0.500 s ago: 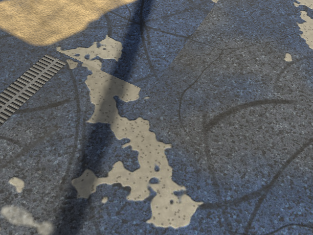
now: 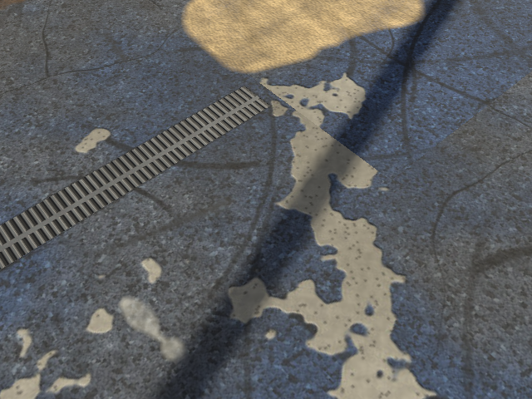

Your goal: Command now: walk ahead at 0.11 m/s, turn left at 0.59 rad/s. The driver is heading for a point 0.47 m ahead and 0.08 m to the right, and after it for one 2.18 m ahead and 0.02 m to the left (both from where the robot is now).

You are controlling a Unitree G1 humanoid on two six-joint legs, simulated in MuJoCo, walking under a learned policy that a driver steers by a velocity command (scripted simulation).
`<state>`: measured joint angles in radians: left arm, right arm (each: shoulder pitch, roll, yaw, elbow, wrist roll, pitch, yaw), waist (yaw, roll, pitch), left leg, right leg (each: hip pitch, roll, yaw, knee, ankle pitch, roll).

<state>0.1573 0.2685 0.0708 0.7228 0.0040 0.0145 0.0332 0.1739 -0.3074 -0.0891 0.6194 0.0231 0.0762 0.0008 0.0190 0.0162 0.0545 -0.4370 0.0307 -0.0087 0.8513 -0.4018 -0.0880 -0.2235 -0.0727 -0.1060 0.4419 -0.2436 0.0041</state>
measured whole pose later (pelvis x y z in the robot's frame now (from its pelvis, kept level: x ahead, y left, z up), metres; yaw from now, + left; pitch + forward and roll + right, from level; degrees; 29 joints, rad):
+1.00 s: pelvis +0.41 +0.04 -0.01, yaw -16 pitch +3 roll -1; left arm 0.23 0.31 0.07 0.72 -0.02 0.01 0.02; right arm 0.11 -0.29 -0.03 0.63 -0.01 -0.07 -0.01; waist 0.05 0.03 0.04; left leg -0.58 0.00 -0.12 0.61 -0.08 -0.09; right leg -0.24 0.14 0.18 0.49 -0.28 -0.06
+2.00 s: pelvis +0.49 +0.06 +0.00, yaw -3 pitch +2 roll -2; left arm 0.10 0.30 0.08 0.72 0.00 0.02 0.04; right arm 0.19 -0.31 -0.06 0.60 0.01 0.03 -0.03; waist -0.01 -0.01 0.05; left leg -0.30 -0.08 -0.13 0.46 -0.18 0.06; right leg -0.48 0.02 0.09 0.89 -0.36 0.10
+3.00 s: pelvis +0.46 +0.07 -0.01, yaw +17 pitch -1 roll +1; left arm 0.22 0.27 0.04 0.81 0.01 0.02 0.02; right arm 0.14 -0.23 -0.02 0.75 -0.02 0.00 0.00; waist 0.01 0.00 0.03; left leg -0.22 -0.05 -0.02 0.49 -0.25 0.03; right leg -0.20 -0.05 0.02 0.51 -0.29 0.04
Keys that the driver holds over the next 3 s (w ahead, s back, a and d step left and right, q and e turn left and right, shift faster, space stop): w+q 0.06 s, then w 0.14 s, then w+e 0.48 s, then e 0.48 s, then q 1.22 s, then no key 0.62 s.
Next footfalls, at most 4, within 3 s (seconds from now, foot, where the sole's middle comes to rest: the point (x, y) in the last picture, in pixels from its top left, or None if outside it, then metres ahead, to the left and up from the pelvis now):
0.10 left None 0.02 0.13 -0.78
0.62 right None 0.39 -0.06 -0.78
1.04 left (251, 329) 0.62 0.10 -0.78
1.38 right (334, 392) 0.47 -0.10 -0.78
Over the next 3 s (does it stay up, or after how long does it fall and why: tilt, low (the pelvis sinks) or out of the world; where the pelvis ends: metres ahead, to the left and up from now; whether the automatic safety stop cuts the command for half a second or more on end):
stays up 0.46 0.07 -0.01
